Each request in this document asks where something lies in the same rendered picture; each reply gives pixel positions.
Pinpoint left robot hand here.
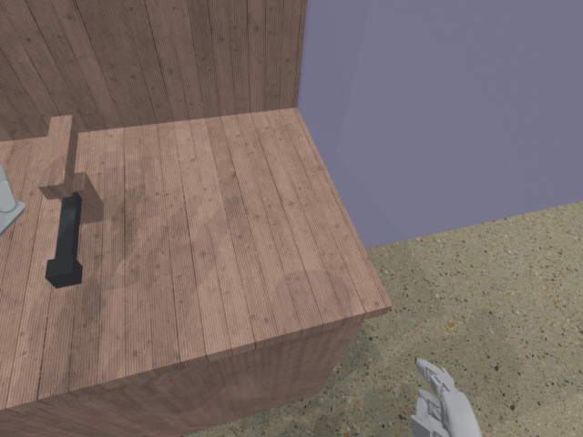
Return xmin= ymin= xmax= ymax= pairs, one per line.
xmin=0 ymin=162 xmax=26 ymax=237

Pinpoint right robot hand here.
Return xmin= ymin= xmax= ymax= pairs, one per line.
xmin=411 ymin=359 xmax=482 ymax=437

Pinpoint counter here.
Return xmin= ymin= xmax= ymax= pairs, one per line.
xmin=0 ymin=0 xmax=393 ymax=437

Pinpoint tap lever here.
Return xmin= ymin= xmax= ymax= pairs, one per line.
xmin=45 ymin=192 xmax=83 ymax=289

